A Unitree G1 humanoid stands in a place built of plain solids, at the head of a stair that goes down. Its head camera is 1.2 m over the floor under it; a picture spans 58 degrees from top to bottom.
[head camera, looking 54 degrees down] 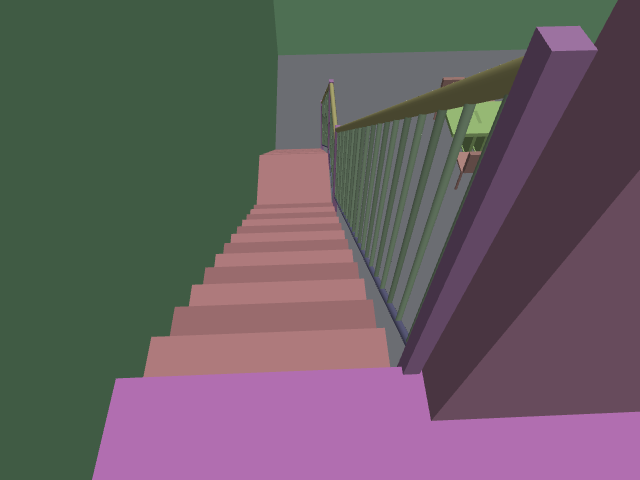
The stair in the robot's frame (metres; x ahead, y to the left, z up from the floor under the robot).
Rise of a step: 0.18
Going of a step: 0.21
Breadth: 0.80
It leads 2 degrees to the left of straight ahead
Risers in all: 13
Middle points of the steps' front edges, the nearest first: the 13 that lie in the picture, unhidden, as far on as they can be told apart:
0.41 0.17 0.00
0.62 0.17 -0.19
0.83 0.18 -0.37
1.03 0.19 -0.54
1.24 0.20 -0.72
1.44 0.21 -0.90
1.65 0.22 -1.08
1.85 0.23 -1.25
2.06 0.23 -1.43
2.27 0.24 -1.61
2.47 0.25 -1.78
2.68 0.26 -1.96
2.88 0.27 -2.14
